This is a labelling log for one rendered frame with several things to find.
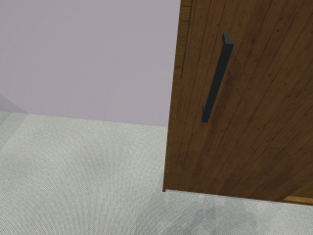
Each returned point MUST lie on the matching wardrobe door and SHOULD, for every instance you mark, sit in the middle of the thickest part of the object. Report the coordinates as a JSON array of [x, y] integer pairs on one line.
[[258, 141], [305, 191]]

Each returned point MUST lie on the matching handle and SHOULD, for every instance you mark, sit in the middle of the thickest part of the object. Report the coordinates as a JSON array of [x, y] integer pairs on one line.
[[218, 76]]

